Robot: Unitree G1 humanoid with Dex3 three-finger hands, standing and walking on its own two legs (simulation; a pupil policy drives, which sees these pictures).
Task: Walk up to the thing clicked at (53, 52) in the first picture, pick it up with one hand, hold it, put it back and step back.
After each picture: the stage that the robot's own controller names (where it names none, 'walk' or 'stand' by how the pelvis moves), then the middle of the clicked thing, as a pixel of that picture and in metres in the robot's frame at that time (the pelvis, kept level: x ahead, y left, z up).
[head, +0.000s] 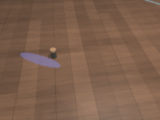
stand; (53, 53) +1.29 +0.35 -0.72
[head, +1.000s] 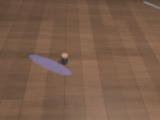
walk; (64, 59) +1.17 +0.16 -0.70
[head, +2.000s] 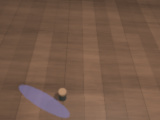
walk; (62, 94) +0.67 +0.15 -0.70
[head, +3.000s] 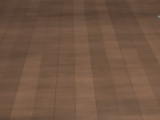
stand; out of the picture +0.43 +0.24 -0.70
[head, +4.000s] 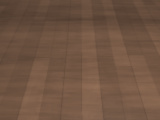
stand; out of the picture +0.39 +0.21 -0.72
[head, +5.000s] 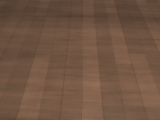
stand; out of the picture +0.39 +0.20 -0.72
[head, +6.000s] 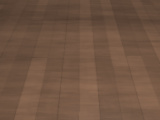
stand; out of the picture +0.39 +0.22 -0.72
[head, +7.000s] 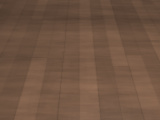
stand; out of the picture +0.38 +0.22 -0.72
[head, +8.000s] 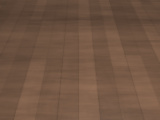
go down; out of the picture +0.38 +0.22 -0.73
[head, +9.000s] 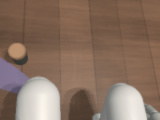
go down; (19, 54) +0.45 +0.27 -0.30
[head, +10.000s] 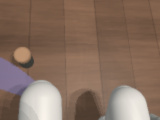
approach; (24, 58) +0.44 +0.28 -0.30
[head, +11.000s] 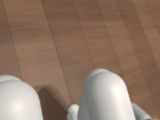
close in; out of the picture +0.42 +0.31 -0.22
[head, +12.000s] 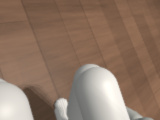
close; out of the picture +0.41 +0.33 -0.22
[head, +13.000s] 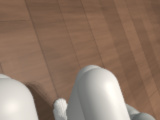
lift; out of the picture +0.39 +0.32 -0.23
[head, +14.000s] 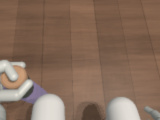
lift; (19, 83) +0.33 +0.23 -0.05
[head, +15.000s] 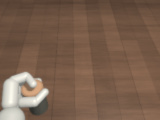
hold; (35, 97) +0.32 +0.17 -0.02
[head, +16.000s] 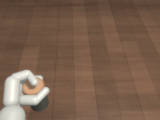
hold; (36, 95) +0.33 +0.17 -0.02
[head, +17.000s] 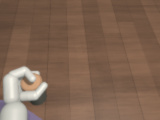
crouch; (34, 90) +0.35 +0.17 -0.07
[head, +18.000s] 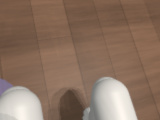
lower; out of the picture +0.48 +0.29 -0.11
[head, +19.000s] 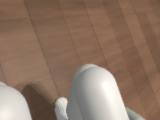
lower; out of the picture +0.41 +0.33 -0.23
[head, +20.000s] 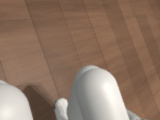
lower; out of the picture +0.41 +0.33 -0.23
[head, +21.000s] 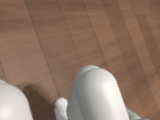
lower; out of the picture +0.41 +0.33 -0.23
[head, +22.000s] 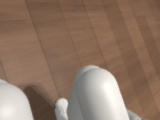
lower; out of the picture +0.41 +0.33 -0.23
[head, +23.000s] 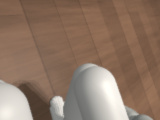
open; out of the picture +0.40 +0.30 -0.23
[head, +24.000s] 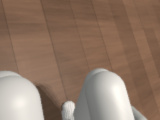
stand; out of the picture +0.40 +0.30 -0.23
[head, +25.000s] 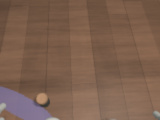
stand; (43, 100) +0.41 +0.24 -0.54
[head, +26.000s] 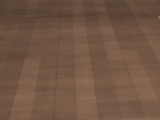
stand; out of the picture +0.39 +0.22 -0.66
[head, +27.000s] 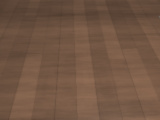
stand; out of the picture +0.39 +0.22 -0.67
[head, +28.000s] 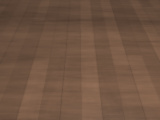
stand; out of the picture +0.40 +0.20 -0.72
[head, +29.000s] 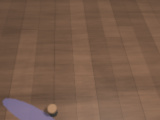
walk; (52, 110) +0.45 +0.18 -0.71
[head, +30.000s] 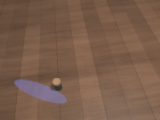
walk; (57, 84) +0.70 +0.26 -0.69
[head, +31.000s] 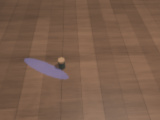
stand; (61, 63) +1.01 +0.24 -0.70
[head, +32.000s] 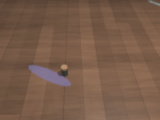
stand; (64, 70) +1.02 +0.21 -0.72
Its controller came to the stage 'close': yes
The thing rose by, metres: 0.70
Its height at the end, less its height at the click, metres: +0.00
